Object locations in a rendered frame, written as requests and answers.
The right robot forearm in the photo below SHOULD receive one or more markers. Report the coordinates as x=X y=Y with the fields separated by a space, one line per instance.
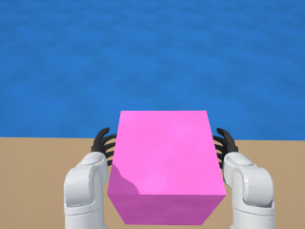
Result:
x=253 y=193

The left robot forearm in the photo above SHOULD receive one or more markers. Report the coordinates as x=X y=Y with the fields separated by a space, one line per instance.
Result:
x=83 y=193

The robot right hand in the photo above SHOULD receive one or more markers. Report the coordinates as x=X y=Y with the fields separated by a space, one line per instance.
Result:
x=228 y=145

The carton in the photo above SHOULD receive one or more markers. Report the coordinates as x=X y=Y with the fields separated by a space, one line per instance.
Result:
x=165 y=169

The robot left hand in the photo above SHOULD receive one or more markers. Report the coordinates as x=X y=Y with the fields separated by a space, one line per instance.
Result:
x=99 y=144

